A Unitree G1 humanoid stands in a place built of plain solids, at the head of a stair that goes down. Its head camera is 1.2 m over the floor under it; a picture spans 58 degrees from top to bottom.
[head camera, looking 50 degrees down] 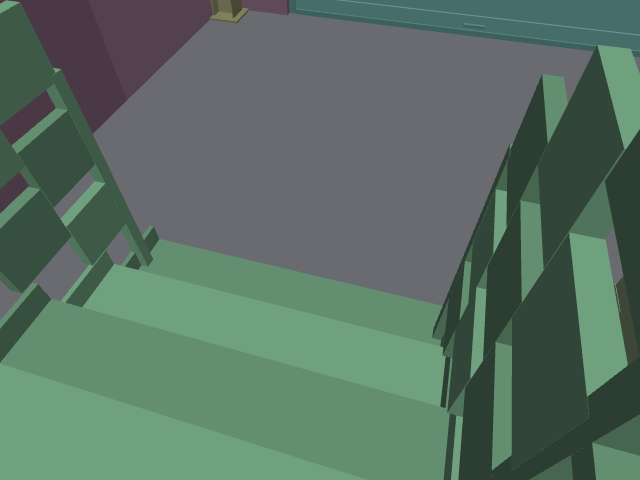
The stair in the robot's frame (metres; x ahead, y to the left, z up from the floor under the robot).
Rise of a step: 0.17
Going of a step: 0.30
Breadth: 1.50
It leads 16 degrees to the right of straight ahead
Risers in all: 4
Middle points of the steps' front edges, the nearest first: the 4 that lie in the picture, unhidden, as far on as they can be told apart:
0.38 0.38 0.00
0.67 0.29 -0.17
0.95 0.21 -0.34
1.24 0.13 -0.51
